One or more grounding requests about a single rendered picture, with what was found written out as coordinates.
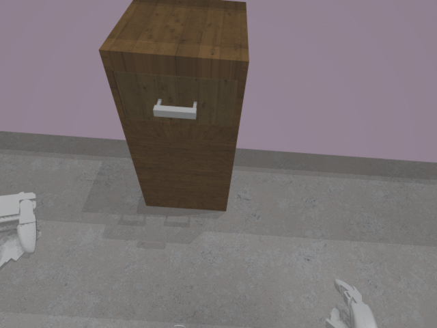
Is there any cabinet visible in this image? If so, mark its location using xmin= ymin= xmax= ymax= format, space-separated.
xmin=99 ymin=0 xmax=249 ymax=211

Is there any left robot hand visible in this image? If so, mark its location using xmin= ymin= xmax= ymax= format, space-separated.
xmin=0 ymin=192 xmax=42 ymax=270

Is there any handle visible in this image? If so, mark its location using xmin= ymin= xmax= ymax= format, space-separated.
xmin=153 ymin=99 xmax=197 ymax=120

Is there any right robot hand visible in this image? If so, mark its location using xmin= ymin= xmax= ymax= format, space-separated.
xmin=326 ymin=279 xmax=378 ymax=328

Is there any drawer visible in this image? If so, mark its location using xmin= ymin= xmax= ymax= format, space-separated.
xmin=114 ymin=71 xmax=238 ymax=126

